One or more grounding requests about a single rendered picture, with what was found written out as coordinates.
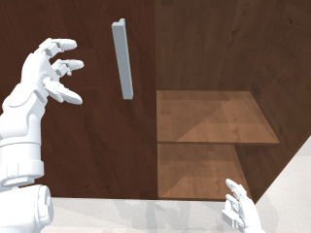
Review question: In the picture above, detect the left robot forearm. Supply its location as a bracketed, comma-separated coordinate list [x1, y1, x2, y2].
[0, 83, 48, 192]

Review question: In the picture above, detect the left robot upper arm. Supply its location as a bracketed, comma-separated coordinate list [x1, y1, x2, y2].
[0, 184, 54, 233]

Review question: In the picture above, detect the handle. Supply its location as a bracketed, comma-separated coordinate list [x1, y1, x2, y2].
[111, 18, 133, 100]

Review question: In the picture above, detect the robot right hand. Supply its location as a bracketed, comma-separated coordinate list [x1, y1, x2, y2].
[222, 179, 261, 233]

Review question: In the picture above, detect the robot left hand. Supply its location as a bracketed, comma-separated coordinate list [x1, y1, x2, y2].
[20, 38, 85, 105]

